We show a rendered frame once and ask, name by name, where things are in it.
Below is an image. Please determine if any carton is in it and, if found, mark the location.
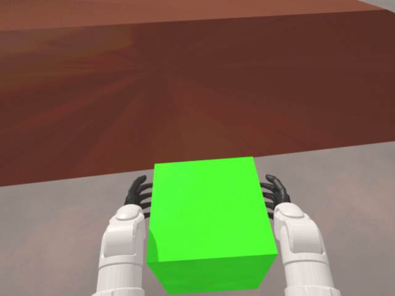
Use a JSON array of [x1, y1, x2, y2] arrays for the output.
[[146, 157, 278, 295]]

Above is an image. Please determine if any robot right forearm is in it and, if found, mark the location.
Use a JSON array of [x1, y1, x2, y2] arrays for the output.
[[273, 202, 341, 296]]

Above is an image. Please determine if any robot left forearm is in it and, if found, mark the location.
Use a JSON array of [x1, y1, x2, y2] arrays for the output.
[[92, 204, 146, 296]]

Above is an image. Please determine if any robot left hand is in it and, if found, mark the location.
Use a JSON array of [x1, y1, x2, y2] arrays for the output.
[[124, 175, 153, 219]]

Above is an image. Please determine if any robot right hand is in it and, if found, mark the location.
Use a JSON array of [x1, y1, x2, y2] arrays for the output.
[[260, 175, 291, 220]]

